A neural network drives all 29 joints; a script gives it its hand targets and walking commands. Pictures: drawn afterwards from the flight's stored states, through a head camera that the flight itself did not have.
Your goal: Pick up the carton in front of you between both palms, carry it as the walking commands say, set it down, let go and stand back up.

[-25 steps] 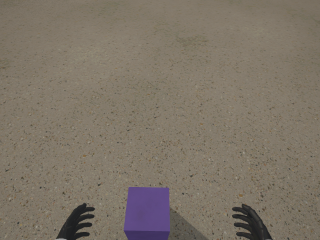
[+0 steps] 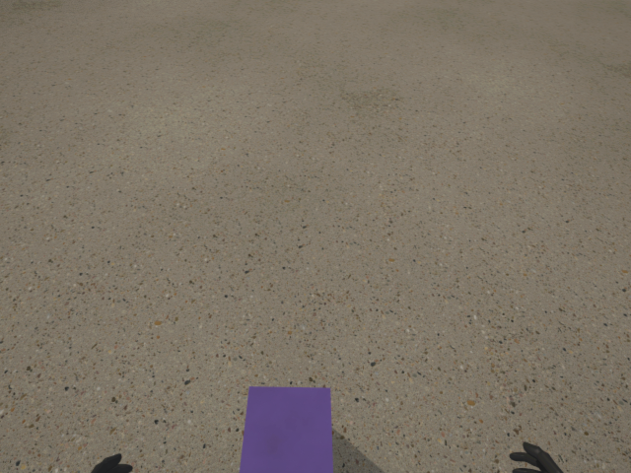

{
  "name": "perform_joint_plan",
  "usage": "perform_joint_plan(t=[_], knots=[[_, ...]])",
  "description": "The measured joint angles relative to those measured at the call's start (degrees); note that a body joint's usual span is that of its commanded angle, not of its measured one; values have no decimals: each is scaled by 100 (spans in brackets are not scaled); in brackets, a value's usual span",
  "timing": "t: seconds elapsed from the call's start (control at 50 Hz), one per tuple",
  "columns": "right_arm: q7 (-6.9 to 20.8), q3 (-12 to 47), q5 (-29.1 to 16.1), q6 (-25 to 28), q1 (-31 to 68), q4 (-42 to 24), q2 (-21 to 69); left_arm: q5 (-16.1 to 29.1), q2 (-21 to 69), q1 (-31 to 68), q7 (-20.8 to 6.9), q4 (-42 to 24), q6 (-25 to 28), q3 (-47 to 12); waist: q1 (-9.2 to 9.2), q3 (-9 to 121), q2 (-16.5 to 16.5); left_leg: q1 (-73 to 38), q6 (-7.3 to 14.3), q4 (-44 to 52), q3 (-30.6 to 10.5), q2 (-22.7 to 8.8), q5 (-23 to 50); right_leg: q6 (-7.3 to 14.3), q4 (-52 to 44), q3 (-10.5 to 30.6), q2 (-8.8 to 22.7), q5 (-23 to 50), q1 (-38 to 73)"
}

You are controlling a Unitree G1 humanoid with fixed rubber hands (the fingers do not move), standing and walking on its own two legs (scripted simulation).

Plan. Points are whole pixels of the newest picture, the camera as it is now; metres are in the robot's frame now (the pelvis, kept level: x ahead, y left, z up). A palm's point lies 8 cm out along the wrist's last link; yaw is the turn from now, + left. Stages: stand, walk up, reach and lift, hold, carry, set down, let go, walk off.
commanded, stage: stand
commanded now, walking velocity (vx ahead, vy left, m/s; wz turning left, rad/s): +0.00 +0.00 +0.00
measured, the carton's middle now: (288, 443) +0.35 +0.05 -0.64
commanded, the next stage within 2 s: none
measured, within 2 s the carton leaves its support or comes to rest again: neither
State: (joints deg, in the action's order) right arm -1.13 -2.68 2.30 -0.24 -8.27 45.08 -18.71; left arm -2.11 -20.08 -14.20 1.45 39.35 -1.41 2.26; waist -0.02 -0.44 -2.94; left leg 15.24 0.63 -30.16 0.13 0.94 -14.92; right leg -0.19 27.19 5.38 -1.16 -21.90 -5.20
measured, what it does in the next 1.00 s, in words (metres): stands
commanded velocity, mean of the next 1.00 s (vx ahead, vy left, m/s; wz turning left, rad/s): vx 0.00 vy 0.00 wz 0.00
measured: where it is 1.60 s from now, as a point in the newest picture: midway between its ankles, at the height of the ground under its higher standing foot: outside the picture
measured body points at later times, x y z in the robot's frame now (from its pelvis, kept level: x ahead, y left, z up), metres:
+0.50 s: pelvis -0.01 +0.00 +0.00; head -0.01 +0.02 +0.45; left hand +0.09 +0.30 -0.11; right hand +0.11 -0.30 -0.09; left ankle +0.01 +0.11 -0.73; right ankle -0.08 -0.13 -0.73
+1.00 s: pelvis -0.02 +0.00 +0.01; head -0.03 +0.01 +0.46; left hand +0.07 +0.31 -0.11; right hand +0.08 -0.31 -0.10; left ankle +0.01 +0.11 -0.73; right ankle -0.08 -0.13 -0.73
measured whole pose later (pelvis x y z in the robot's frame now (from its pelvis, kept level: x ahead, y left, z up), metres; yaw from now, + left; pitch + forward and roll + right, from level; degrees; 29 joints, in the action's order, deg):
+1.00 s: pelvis -0.02 +0.00 +0.01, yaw +0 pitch -2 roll +0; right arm -0.6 -0.9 1.0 0.5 -6.3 58.6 -21.2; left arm -1.5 -22.1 -11.8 1.1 53.2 0.2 0.8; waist -0.4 -1.7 -1.3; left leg 11.6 0.8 -24.0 -0.1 0.8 -10.0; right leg -0.4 21.3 5.2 -1.0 -17.1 -1.7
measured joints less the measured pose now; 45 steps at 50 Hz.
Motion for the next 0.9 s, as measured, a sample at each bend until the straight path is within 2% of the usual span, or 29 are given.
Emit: perform_joint_plan(t=[0.9], knots=[[48,160,-115,75,178,1283,-238,48,-191,204,-34,1296,163,-144,-38,-110,157,-355,21,587,-12,-10,466,-22,-550,-5,15,450,329]])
